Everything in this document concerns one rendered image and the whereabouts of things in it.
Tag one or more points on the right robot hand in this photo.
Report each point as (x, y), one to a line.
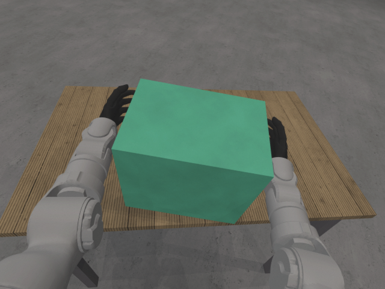
(277, 138)

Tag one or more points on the robot right upper arm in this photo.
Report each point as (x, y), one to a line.
(294, 268)

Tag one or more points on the robot left upper arm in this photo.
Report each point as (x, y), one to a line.
(61, 231)

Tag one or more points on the table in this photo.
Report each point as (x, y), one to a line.
(327, 189)

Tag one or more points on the left robot hand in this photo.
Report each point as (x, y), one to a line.
(113, 108)

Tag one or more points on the carton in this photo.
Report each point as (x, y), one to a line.
(192, 152)

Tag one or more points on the robot left forearm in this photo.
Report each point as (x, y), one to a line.
(89, 165)

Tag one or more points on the robot right forearm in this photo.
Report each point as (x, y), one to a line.
(290, 224)

